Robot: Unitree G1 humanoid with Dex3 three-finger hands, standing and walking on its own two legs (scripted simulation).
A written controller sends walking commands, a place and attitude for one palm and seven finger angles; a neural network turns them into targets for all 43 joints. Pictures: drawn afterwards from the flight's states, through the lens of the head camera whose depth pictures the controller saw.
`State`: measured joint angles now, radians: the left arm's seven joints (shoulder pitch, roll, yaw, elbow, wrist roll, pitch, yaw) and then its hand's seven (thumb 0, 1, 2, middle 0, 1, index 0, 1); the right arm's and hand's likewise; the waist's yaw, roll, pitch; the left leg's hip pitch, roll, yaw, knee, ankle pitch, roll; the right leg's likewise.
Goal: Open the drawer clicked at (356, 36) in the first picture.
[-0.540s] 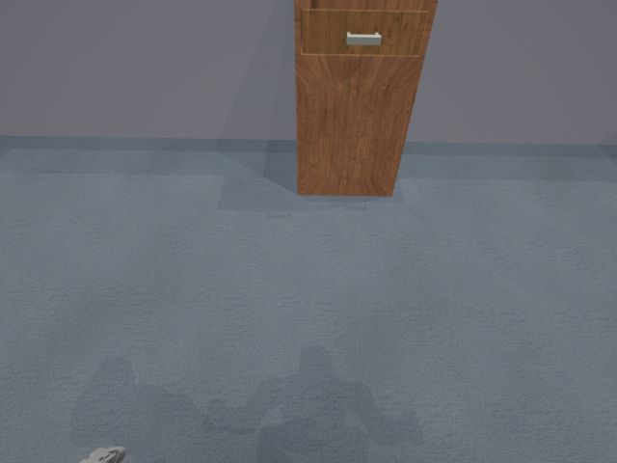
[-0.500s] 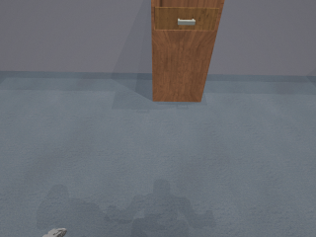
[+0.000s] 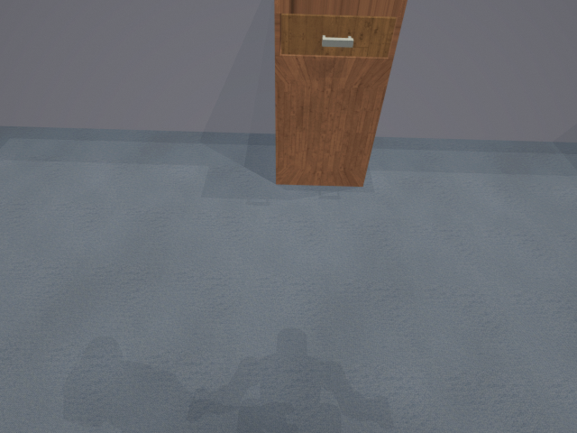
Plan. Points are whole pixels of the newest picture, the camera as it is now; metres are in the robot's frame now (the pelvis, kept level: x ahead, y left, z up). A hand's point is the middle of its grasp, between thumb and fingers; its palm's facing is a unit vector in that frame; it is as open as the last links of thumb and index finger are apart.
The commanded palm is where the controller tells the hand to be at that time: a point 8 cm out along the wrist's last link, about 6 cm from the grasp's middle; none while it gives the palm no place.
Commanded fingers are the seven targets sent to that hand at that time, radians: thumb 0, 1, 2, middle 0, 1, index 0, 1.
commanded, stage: stand and wait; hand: left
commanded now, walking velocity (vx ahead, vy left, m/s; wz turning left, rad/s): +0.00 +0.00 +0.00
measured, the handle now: (337, 40) +1.41 -0.10 -0.02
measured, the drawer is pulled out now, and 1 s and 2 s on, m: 0.00 0.00 0.00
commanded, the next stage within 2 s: look at it before walking up in 0.28 s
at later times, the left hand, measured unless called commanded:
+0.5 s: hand out of the picture +0.07 +0.25 -0.16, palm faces -0.02 -0.95 -0.32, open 7.4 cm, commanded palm none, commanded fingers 0.00 0.90 0.90 -0.20 -0.30 -0.20 -0.30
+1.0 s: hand out of the picture +0.07 +0.25 -0.16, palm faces -0.02 -0.95 -0.33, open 7.4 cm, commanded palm none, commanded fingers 0.00 0.90 0.90 -0.20 -0.30 -0.20 -0.30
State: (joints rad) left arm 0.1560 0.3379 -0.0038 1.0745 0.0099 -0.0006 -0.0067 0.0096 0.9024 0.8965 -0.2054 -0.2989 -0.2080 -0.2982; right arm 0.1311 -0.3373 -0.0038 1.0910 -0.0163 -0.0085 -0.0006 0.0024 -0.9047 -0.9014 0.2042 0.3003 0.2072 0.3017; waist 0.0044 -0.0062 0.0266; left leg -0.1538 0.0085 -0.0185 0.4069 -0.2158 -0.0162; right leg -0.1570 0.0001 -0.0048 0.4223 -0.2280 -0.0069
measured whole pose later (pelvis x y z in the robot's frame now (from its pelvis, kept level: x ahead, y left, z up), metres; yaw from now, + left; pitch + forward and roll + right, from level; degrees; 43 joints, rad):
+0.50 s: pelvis -0.01 +0.00 +0.00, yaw +0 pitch -2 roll +0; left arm 0.14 0.34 -0.01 1.09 0.01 0.00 -0.01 0.01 0.90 0.90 -0.20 -0.30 -0.21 -0.30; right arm 0.14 -0.33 0.00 1.12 -0.01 -0.01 0.01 0.00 -0.90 -0.90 0.20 0.30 0.21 0.30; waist 0.00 -0.01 0.02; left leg -0.16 0.00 -0.02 0.38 -0.19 -0.01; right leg -0.16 0.00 0.00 0.40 -0.20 0.00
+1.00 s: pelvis +0.00 +0.01 +0.00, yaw +0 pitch -2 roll +0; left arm 0.14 0.34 -0.01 1.09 0.01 -0.01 -0.01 0.01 0.90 0.90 -0.20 -0.30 -0.21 -0.30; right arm 0.11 -0.33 0.00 1.11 -0.01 -0.01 0.00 0.00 -0.90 -0.90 0.20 0.30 0.21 0.30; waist 0.01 -0.01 0.03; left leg -0.14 0.00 -0.02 0.36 -0.19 -0.01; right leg -0.14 -0.01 -0.01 0.37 -0.20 0.00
